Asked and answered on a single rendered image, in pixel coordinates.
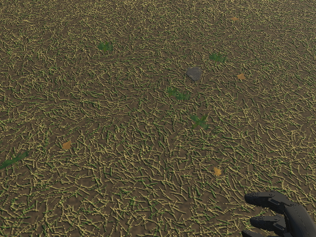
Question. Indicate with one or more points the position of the robot right hand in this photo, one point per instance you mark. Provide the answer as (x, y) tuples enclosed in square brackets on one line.
[(296, 221)]

